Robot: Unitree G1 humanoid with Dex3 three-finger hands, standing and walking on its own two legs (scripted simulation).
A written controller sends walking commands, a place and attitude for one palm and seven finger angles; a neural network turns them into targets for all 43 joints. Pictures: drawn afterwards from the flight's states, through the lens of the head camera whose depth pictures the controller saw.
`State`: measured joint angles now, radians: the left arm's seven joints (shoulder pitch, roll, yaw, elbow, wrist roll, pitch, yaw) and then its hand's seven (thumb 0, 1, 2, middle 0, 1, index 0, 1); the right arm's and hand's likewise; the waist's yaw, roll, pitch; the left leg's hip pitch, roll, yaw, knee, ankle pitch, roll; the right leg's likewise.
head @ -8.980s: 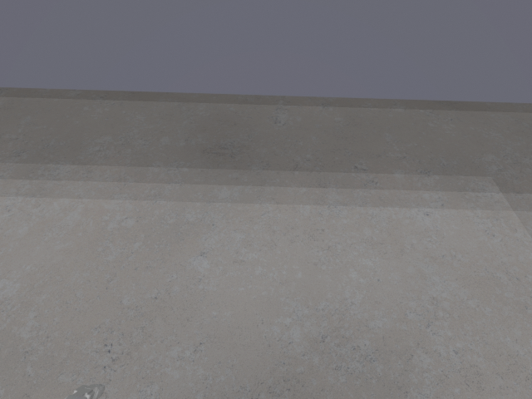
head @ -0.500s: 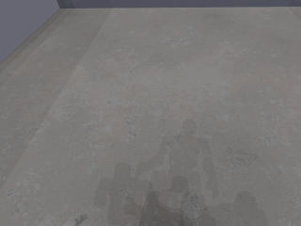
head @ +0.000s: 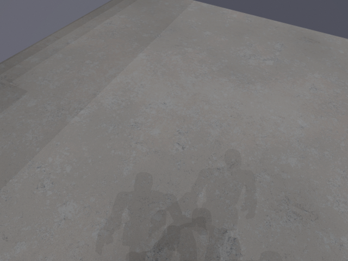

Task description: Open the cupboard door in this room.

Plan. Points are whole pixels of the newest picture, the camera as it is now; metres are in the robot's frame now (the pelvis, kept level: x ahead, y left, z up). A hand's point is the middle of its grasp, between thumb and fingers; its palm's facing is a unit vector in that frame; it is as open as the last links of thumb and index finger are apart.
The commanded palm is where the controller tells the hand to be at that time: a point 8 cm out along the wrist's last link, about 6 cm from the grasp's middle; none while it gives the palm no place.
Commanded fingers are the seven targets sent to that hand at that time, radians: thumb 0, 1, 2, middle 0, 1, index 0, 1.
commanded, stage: turn or walk to find it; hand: left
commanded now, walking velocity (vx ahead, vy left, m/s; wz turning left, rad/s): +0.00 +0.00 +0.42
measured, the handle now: out of the picture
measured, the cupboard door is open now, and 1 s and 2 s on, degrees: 0 0 0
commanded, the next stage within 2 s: stand and wait in 1.54 s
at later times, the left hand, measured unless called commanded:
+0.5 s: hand out of the picture +0.03 +0.15 -0.13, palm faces +0.22 -0.93 -0.28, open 7.4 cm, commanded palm none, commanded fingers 0.00 0.90 0.90 -0.20 -0.30 -0.20 -0.30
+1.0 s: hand out of the picture -0.15 +0.18 -0.18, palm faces +0.48 -0.84 -0.24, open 7.4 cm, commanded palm none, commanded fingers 0.00 0.90 0.90 -0.20 -0.30 -0.20 -0.30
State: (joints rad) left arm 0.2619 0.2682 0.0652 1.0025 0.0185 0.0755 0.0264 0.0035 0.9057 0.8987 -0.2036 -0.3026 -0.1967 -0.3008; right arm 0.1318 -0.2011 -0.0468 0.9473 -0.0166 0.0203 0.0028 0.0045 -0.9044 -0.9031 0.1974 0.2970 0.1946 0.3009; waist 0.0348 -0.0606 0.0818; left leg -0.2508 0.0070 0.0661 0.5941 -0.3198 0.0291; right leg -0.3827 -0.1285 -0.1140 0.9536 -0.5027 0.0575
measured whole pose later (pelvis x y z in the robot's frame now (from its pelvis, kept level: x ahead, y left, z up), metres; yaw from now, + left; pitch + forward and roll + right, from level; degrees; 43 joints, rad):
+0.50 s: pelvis -0.03 -0.05 +0.01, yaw +12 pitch -2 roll +2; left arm 0.18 0.16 0.03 0.90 0.02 0.02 0.03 0.00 0.90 0.90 -0.20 -0.30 -0.20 -0.30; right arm 0.25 -0.24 -0.09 0.98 -0.02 0.08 0.01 0.01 -0.90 -0.90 0.20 0.30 0.20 0.30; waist -0.03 0.05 0.05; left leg -0.48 -0.04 -0.06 1.04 -0.41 -0.02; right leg -0.23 -0.06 -0.11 0.55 -0.29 -0.04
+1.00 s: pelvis -0.07 -0.02 +0.01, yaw +26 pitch -1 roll -1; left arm 0.25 0.27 0.07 1.01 0.02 0.08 0.02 0.00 0.91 0.90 -0.20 -0.30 -0.20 -0.30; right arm 0.13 -0.20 -0.04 0.95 -0.02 0.02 0.00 0.00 -0.90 -0.90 0.20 0.30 0.20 0.30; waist 0.03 -0.05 0.07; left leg -0.22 0.01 0.04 0.55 -0.32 0.03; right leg -0.43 -0.11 -0.11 1.00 -0.48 0.06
